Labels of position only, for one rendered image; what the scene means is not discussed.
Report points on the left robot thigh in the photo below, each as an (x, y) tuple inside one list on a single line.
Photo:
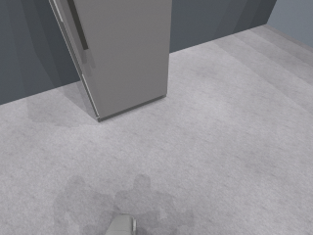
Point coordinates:
[(123, 224)]

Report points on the handle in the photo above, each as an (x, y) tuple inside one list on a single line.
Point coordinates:
[(77, 24)]

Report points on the fridge door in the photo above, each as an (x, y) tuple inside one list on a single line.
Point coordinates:
[(127, 60)]

